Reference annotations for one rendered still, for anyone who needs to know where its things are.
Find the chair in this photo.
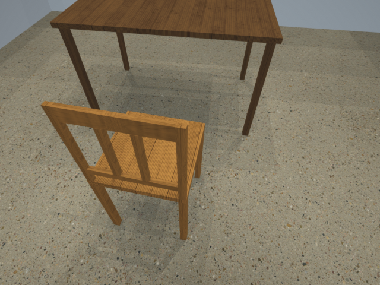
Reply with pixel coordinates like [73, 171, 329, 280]
[41, 101, 205, 240]

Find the table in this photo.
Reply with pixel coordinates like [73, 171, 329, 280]
[50, 0, 283, 136]

